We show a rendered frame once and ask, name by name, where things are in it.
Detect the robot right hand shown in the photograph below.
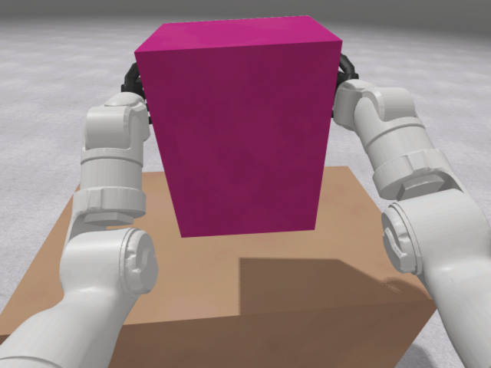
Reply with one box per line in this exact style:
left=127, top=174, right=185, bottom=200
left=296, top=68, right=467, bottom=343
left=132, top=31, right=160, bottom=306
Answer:
left=331, top=53, right=359, bottom=118

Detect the left robot forearm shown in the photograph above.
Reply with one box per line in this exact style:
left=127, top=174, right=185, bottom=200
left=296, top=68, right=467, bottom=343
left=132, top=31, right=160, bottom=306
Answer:
left=59, top=92, right=150, bottom=291

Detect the right robot upper arm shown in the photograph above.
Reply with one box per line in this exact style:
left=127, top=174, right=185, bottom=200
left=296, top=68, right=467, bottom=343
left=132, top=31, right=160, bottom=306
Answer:
left=381, top=189, right=491, bottom=368

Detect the left robot upper arm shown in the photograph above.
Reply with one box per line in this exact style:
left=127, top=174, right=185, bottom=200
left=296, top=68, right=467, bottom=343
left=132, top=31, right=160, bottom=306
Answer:
left=0, top=228, right=159, bottom=368

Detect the robot left hand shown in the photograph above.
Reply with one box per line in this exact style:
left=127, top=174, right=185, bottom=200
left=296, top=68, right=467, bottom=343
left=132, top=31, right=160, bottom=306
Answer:
left=121, top=62, right=152, bottom=125

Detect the carton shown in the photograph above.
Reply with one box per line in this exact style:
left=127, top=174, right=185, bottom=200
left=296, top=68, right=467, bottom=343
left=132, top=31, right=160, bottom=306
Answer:
left=134, top=15, right=342, bottom=238

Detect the right robot forearm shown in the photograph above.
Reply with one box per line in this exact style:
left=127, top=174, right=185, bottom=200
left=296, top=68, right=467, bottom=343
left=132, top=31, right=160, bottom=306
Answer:
left=333, top=79, right=491, bottom=244

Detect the pedestal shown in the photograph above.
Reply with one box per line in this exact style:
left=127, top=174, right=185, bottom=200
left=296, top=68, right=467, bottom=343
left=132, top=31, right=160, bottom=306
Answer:
left=0, top=166, right=437, bottom=368

